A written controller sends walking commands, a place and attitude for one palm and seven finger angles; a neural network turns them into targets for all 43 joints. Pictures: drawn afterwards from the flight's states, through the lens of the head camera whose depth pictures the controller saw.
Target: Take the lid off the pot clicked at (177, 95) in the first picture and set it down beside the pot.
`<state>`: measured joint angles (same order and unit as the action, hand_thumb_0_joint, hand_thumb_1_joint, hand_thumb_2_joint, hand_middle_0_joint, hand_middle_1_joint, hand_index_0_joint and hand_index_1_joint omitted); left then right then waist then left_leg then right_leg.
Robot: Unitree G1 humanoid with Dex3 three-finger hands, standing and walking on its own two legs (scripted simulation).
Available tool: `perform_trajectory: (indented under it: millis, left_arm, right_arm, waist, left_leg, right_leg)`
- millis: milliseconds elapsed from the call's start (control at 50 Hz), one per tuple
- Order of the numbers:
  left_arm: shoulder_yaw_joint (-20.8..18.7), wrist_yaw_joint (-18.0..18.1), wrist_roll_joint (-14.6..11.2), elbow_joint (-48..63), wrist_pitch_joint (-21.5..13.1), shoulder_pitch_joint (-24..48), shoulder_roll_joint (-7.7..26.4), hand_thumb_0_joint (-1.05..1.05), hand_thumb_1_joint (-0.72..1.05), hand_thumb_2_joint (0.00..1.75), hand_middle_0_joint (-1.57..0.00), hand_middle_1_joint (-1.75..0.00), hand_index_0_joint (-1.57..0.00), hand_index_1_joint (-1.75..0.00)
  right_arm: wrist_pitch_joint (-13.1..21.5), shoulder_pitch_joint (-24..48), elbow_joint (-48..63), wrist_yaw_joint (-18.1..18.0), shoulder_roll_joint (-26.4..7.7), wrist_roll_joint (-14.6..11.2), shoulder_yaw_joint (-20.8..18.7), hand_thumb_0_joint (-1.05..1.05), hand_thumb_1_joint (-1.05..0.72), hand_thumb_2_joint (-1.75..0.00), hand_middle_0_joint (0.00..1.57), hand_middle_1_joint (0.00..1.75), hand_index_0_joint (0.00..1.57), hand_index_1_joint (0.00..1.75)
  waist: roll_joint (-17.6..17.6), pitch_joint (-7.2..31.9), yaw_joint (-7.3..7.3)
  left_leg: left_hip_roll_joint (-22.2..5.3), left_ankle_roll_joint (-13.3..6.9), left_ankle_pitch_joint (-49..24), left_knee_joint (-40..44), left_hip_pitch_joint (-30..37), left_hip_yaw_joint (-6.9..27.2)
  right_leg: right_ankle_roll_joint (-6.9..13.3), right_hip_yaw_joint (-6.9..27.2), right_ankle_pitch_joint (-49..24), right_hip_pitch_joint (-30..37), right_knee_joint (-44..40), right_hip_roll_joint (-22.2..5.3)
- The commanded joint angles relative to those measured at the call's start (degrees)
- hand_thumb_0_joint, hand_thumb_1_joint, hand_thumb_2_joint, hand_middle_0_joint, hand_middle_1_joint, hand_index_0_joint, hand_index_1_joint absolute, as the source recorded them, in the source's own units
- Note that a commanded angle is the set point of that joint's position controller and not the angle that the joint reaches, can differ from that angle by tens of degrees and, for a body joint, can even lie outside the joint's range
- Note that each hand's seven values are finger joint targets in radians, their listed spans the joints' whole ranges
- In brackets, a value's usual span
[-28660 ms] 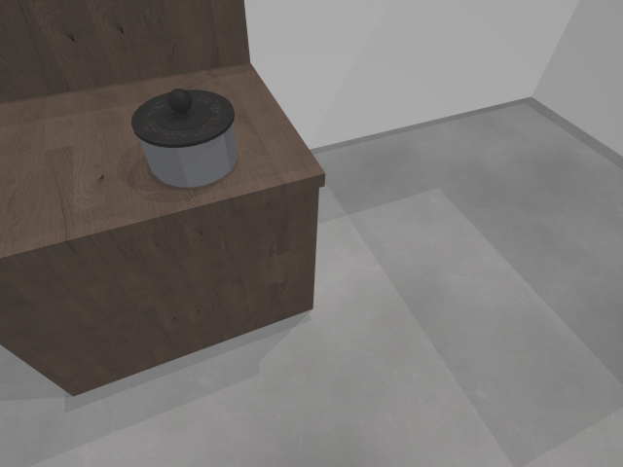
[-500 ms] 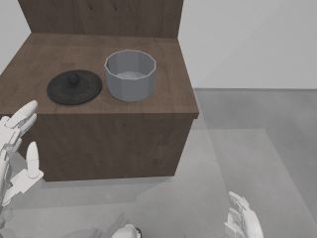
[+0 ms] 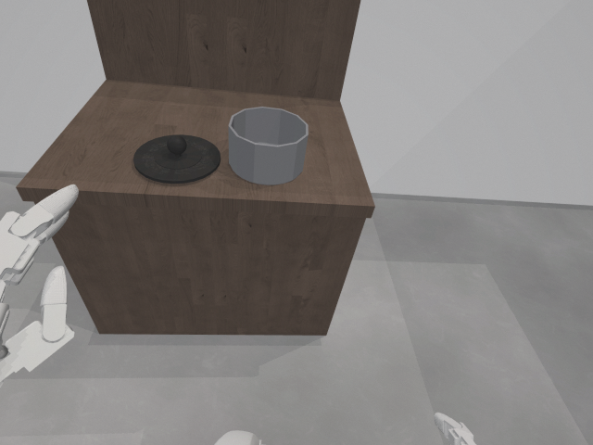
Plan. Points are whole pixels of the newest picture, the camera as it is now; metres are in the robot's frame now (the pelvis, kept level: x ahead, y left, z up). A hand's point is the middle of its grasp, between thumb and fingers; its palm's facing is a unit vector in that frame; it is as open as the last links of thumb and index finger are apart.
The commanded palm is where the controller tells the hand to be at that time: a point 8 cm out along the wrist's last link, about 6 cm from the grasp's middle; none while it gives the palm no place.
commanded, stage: stop stepping back and stand still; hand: left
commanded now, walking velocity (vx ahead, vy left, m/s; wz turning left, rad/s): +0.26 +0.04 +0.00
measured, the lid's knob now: (176, 144) +0.78 +0.34 -0.02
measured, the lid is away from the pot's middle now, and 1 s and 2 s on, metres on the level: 0.23 0.23 0.23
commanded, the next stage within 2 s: let the arm hang, fingers relaxed in 1.34 s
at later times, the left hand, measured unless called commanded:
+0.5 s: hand out of the picture +0.10 +0.30 +0.19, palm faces +0.41 -0.79 -0.45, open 7.4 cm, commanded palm none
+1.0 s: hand out of the picture -0.03 +0.25 -0.16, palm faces +0.16 -0.97 -0.21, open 7.0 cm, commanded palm none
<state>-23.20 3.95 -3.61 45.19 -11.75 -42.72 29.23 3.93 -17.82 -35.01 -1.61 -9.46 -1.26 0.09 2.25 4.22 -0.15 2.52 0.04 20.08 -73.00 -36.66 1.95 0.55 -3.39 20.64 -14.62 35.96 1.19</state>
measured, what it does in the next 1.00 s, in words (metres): steps on the spot: left foot, then right foot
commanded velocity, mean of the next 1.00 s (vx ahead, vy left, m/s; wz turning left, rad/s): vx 0.08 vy -0.03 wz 0.00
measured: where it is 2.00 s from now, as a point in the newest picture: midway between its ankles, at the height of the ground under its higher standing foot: outside the picture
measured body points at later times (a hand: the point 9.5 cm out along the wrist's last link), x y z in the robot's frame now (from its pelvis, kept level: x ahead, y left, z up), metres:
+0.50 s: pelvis -0.07 +0.04 +0.00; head -0.09 +0.05 +0.45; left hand +0.08 +0.34 +0.21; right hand +0.08 -0.20 -0.08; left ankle -0.09 +0.12 -0.66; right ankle -0.06 -0.07 -0.72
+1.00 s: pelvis -0.04 +0.05 +0.00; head -0.03 +0.07 +0.45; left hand -0.03 +0.30 -0.15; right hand +0.00 -0.18 -0.14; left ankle -0.06 +0.14 -0.72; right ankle -0.03 -0.07 -0.72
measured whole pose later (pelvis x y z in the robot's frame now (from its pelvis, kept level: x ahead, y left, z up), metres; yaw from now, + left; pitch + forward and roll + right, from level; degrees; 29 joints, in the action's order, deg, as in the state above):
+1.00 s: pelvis -0.04 +0.05 +0.00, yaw +8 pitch +1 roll -2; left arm -2.2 1.2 0.8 -51.6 0.5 -18.0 11.5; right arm -0.5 -19.9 -53.4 -0.5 -9.5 1.1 -3.1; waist 0.1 -0.5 1.9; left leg 0.3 -1.9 19.7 -38.3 -19.5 -0.2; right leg 0.3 -0.8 19.3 -16.9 35.0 1.6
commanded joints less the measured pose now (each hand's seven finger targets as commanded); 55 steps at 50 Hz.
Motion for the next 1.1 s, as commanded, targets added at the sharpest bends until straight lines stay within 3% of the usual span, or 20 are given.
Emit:
perform_trajectory:
  millis: [0, 80, 120, 160, 300, 360, 420, 480, 500, 540, 580, 600, 640, 720, 760, 800, 820, 920, 960, 1080]
  left_arm:
    - [-4.32, 2.02, 0.24, -10.58, -0.93, 17.79, 3.71, 0.00, 0.90, 0.90, -0.20, -0.30, -0.20, -0.30]
    - [-1.80, 3.45, 1.07, -6.06, -4.11, 17.89, 1.10, 0.00, 0.90, 0.90, -0.20, -0.30, -0.20, -0.30]
    - [-4.26, 4.03, 1.23, 4.14, -5.64, 12.26, 4.26, 0.00, 0.90, 0.90, -0.20, -0.30, -0.20, -0.30]
    - [-4.99, 3.80, 1.11, 9.75, -5.17, 11.18, 5.25, 0.00, 0.90, 0.90, -0.20, -0.30, -0.20, -0.30]
    - [-9.14, 4.49, 0.95, 2.72, -3.39, 6.21, 6.73, 0.00, 0.90, 0.90, -0.20, -0.30, -0.20, -0.30]
    - [-8.95, 3.37, -0.12, -6.34, -3.33, 10.11, 6.26, 0.00, 0.90, 0.90, -0.20, -0.30, -0.20, -0.30]
    - [-7.32, 2.64, -0.73, -10.20, -3.33, 12.46, 3.62, 0.00, 0.90, 0.90, -0.20, -0.30, -0.20, -0.30]
    - [-3.45, 1.71, 0.01, -5.50, -3.75, 12.36, 1.00, 0.00, 0.90, 0.90, -0.20, -0.30, -0.20, -0.30]
    - [12.34, -2.19, 9.47, -45.18, 7.63, 22.62, -9.77, 0.00, 0.90, 0.90, -0.20, -0.30, -0.20, -0.30]
    - [14.69, -3.61, 8.00, -47.26, 12.66, 25.07, -10.94, 0.00, 0.90, 0.90, -0.20, -0.30, -0.20, -0.30]
    - [16.86, -4.00, 6.66, -51.18, 13.44, 23.53, -16.56, 0.00, 0.90, 0.90, -0.20, -0.30, -0.20, -0.30]
    - [16.01, -4.02, 6.04, -52.98, 12.35, 26.96, -13.40, 0.00, 0.90, 0.90, -0.20, -0.30, -0.20, -0.30]
    - [16.21, -4.43, 6.16, -60.02, 11.99, 30.41, -12.42, 0.00, 0.90, 0.90, -0.20, -0.30, -0.20, -0.30]
    - [18.43, -4.77, 5.66, -75.22, 13.53, 27.85, -11.01, 0.00, 0.90, 0.90, -0.20, -0.30, -0.20, -0.30]
    - [18.96, -4.75, 5.26, -82.64, 12.44, 20.77, -10.48, 0.00, 0.90, 0.90, -0.20, -0.30, -0.20, -0.30]
    - [18.61, -3.34, 5.07, -86.34, 10.69, 18.65, -6.13, 0.00, 0.90, 0.90, -0.20, -0.30, -0.20, -0.30]
    - [18.52, -2.79, 5.29, -85.99, 10.16, 21.59, -6.57, 0.00, 0.90, 0.90, -0.20, -0.30, -0.20, -0.30]
    - [19.46, -2.09, 4.71, -90.89, 10.06, 30.06, -11.60, 0.00, 0.90, 0.90, -0.20, -0.30, -0.20, -0.30]
    - [20.16, -2.26, 4.14, -93.16, 10.57, 26.78, -14.16, 0.00, 0.90, 0.90, -0.20, -0.30, -0.20, -0.30]
    - [21.20, -2.12, 3.86, -99.47, 11.07, 25.13, -14.09, 0.00, 0.90, 0.90, -0.20, -0.30, -0.20, -0.30]
  right_arm:
    - [2.26, 12.34, 10.24, -1.77, -8.21, -0.47, -1.69, 0.00, -0.90, -0.90, 0.20, 0.30, 0.20, 0.30]
    - [7.42, 9.77, 9.63, -3.03, -7.66, -1.41, -1.79, 0.00, -0.90, -0.90, 0.20, 0.30, 0.20, 0.30]
    - [8.30, 8.82, 12.27, -1.89, -7.71, -0.55, -3.44, 0.00, -0.90, -0.90, 0.20, 0.30, 0.20, 0.30]
    - [8.00, 10.50, 10.51, -0.54, -6.86, 1.76, -2.66, 0.00, -0.90, -0.90, 0.20, 0.30, 0.20, 0.30]
    - [7.17, 9.25, 8.84, 0.38, -8.83, 0.29, -2.42, 0.00, -0.90, -0.90, 0.20, 0.30, 0.20, 0.30]
    - [4.58, 10.72, 9.90, -0.38, -8.89, -0.97, -3.56, 0.00, -0.90, -0.90, 0.20, 0.30, 0.20, 0.30]
    - [3.31, 11.66, 8.79, -0.40, -9.40, -1.21, -4.35, 0.00, -0.90, -0.90, 0.20, 0.30, 0.20, 0.30]
    - [2.37, 12.62, 9.60, -0.80, -7.37, -0.41, -2.27, 0.00, -0.90, -0.90, 0.20, 0.30, 0.20, 0.30]
    - [2.39, 5.19, -3.44, 3.98, -12.95, 1.23, -5.22, 0.00, -0.90, -0.90, 0.20, 0.30, 0.20, 0.30]
    - [-2.87, -3.61, -3.02, 3.68, -8.60, 2.21, -4.48, 0.00, -0.90, -0.90, 0.20, 0.30, 0.20, 0.30]
    - [-3.27, -4.60, 0.30, 2.85, -13.53, 4.23, -5.20, 0.00, -0.90, -0.90, 0.20, 0.30, 0.20, 0.30]
    - [-2.55, -3.32, 1.50, 1.78, -16.75, 4.42, -6.02, 0.00, -0.90, -0.90, 0.20, 0.30, 0.20, 0.30]
    - [-1.95, 2.58, 1.60, 0.77, -16.09, 5.05, -5.93, 0.00, -0.90, -0.90, 0.20, 0.30, 0.20, 0.30]
    - [-1.79, 7.98, -3.09, 0.04, -13.70, 4.46, -4.61, 0.00, -0.90, -0.90, 0.20, 0.30, 0.20, 0.30]
    - [-2.01, 5.25, -6.18, 0.21, -12.30, 3.72, -4.21, 0.00, -0.90, -0.90, 0.20, 0.30, 0.20, 0.30]
    - [-1.99, 1.39, -7.52, 0.51, -6.13, 1.92, -3.52, 0.00, -0.90, -0.90, 0.20, 0.30, 0.20, 0.30]
    - [-2.23, 1.73, -7.99, 0.74, -6.43, 1.92, -3.96, 0.00, -0.90, -0.90, 0.20, 0.30, 0.20, 0.30]
    - [-3.13, -5.19, -14.55, 1.22, -3.67, 1.90, -4.14, 0.00, -0.90, -0.90, 0.20, 0.30, 0.20, 0.30]
    - [-2.55, -4.64, -16.01, 0.62, -5.73, 2.13, -3.93, 0.00, -0.90, -0.90, 0.20, 0.30, 0.20, 0.30]
    - [-2.15, -3.08, -18.84, -0.72, -5.92, 1.79, -3.39, 0.00, -0.90, -0.90, 0.20, 0.30, 0.20, 0.30]
  waist:
    - [-0.83, -12.00, 3.08]
    - [-10.72, -5.77, 1.46]
    - [-15.48, 4.47, 1.13]
    - [-17.47, -1.01, 3.09]
    - [-14.40, -1.77, 1.12]
    - [11.19, -2.99, 2.00]
    - [10.03, -4.41, 2.03]
    - [4.81, -6.43, 2.09]
    - [-1.91, -3.62, 6.17]
    - [-3.20, -6.09, 8.66]
    - [-21.20, -7.29, 7.14]
    - [-12.30, -6.64, 6.12]
    - [2.58, -0.49, 2.54]
    - [-13.27, -4.32, -1.62]
    - [-8.37, -1.09, -3.54]
    - [8.13, -0.57, -1.98]
    - [2.33, -2.20, -0.49]
    - [6.47, -3.91, 4.11]
    - [-3.04, -4.70, 1.66]
    - [-6.65, -1.93, 0.50]
  left_leg:
    - [-6.59, -2.18, 4.13, 11.18, 11.34, 2.73]
    - [-6.14, -3.67, -3.28, 61.25, 21.50, -2.31]
    - [-17.38, -7.56, -31.90, 49.21, 40.20, 8.43]
    - [-19.57, -10.93, -30.59, 51.44, 28.28, 21.17]
    - [-13.49, -6.34, -9.31, 40.83, 14.83, 4.91]
    - [-1.34, -2.33, 11.73, 16.66, -1.36, -3.45]
    - [-4.21, -1.29, 8.52, 0.03, -2.15, 2.29]
    - [-7.35, -2.33, 5.57, 17.34, 11.13, 0.07]
    - [-9.95, -1.92, 9.78, 18.55, 7.99, -0.20]
    - [-4.95, -1.13, 1.94, 34.15, 24.92, -4.66]
    - [-18.84, -10.38, 19.24, 55.96, 19.73, 30.21]
    - [-24.35, -15.87, 19.44, 59.53, 17.42, 40.83]
    - [-20.99, -13.76, 10.64, 56.62, 13.69, 33.58]
    - [-14.23, -7.61, 10.56, 56.03, 4.56, 16.01]
    - [-8.87, -4.26, 8.92, 46.64, 3.86, 7.46]
    - [0.21, -0.23, 5.70, 27.36, 0.01, -2.22]
    - [-1.76, 0.16, 6.42, 23.97, 4.65, -0.99]
    - [-4.51, -1.47, -7.27, 38.75, 20.02, 0.02]
    - [-9.49, -3.98, -18.62, 46.46, 23.99, 5.81]
    - [-11.26, -5.42, -30.48, 49.89, 28.34, 5.02]
  right_leg:
    - [6.28, 7.57, 4.30, -23.48, -13.74, -15.46]
    - [2.49, 3.10, -4.06, -3.65, 7.73, -4.67]
    - [-0.34, -1.81, 8.54, -18.33, 21.04, 0.68]
    - [-0.68, 2.73, 11.17, -18.85, 25.65, -1.26]
    - [0.77, -1.66, -2.66, 5.01, -3.88, -0.23]
    - [9.82, 26.02, 12.50, 9.83, -18.69, -13.73]
    - [13.03, 32.26, 10.07, 1.49, -22.38, -20.10]
    - [10.52, 18.46, 8.18, -9.40, -21.34, -17.21]
    - [8.26, 2.74, -2.43, -10.26, -9.59, -19.01]
    - [3.86, -0.82, 16.26, -24.31, -1.87, -10.51]
    - [-1.02, -2.63, 19.26, -33.05, 28.57, 1.53]
    - [-0.39, 7.32, 13.21, -31.84, 35.34, -1.55]
    - [-1.28, 8.03, 7.77, -22.85, 33.82, -3.60]
    - [-1.23, 5.40, 8.37, -8.44, 16.32, -2.81]
    - [-0.73, 4.39, 1.37, 4.86, 0.48, -0.67]
    - [6.84, 32.51, 1.10, 7.73, -16.26, -15.76]
    - [11.14, 34.76, -5.30, 2.96, -19.86, -19.88]
    - [6.40, 15.35, -14.89, -4.05, -13.33, -10.61]
    - [2.56, 8.51, -14.14, -4.27, -7.97, -4.52]
    - [0.55, 4.74, -14.64, 3.14, -8.68, -3.40]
